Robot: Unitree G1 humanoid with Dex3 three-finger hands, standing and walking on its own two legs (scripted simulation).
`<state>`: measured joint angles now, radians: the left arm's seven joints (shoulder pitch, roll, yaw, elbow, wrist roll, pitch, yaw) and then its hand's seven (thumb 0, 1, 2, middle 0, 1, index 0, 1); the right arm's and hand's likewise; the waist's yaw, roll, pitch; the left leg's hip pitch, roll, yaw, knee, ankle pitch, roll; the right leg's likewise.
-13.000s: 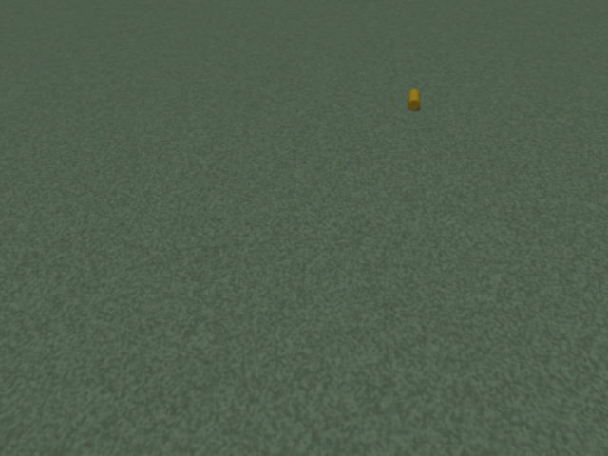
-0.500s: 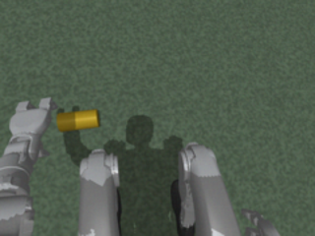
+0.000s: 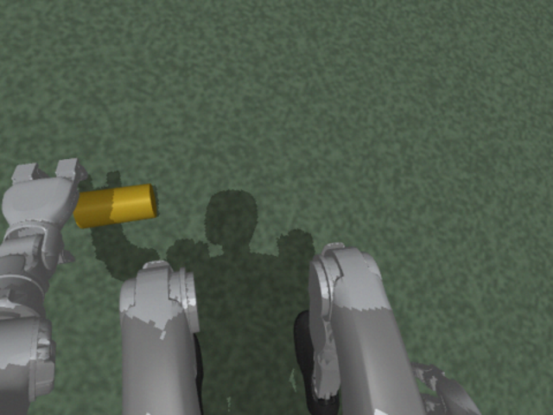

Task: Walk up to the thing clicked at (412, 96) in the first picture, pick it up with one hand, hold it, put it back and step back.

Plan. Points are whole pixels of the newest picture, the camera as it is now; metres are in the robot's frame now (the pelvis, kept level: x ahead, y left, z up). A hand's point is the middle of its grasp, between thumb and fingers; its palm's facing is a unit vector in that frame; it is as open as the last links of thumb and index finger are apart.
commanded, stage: rise first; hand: left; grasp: from above
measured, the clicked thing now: (117, 205) +0.46 +0.27 -0.31
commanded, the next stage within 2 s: none
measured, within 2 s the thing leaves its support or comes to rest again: neither
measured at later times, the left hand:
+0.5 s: hand (68, 219) +0.41 +0.31 -0.19, palm faces -0.46 -0.08 -0.89, open 13.9 cm
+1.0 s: hand (66, 212) +0.42 +0.31 -0.19, palm faces -0.45 -0.07 -0.89, open 13.8 cm
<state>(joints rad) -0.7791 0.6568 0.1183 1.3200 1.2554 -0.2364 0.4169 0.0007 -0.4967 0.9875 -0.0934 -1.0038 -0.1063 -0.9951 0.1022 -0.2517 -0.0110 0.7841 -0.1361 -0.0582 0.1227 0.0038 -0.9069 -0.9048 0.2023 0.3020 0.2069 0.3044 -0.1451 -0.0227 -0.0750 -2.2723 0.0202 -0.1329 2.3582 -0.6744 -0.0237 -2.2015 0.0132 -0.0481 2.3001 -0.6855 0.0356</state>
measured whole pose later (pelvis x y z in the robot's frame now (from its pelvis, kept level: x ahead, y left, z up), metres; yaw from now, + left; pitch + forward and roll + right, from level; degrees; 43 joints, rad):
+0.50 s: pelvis +0.00 +0.00 -0.01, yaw -1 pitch +33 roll -7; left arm -0.81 0.68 0.13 1.38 1.26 -0.25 0.44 0.00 -0.49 0.98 -0.09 -1.02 -0.11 -1.00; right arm 0.11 -0.27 0.01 0.79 -0.15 -0.06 0.14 0.00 -0.91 -0.90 0.20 0.30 0.21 0.30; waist -0.17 -0.03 -0.06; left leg -2.30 0.02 -0.15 2.40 -0.69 -0.03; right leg -2.23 0.02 -0.06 2.34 -0.69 0.04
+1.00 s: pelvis +0.00 +0.00 -0.02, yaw -1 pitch +33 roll -8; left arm -0.84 0.73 0.14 1.40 1.27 -0.24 0.44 0.00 -0.48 0.98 -0.15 -0.96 -0.14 -0.97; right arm 0.12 -0.27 0.04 0.79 -0.16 -0.07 0.14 0.00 -0.91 -0.90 0.20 0.30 0.21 0.30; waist -0.19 -0.03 -0.05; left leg -2.32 0.01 -0.16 2.43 -0.68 -0.03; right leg -2.24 0.02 -0.06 2.35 -0.69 0.04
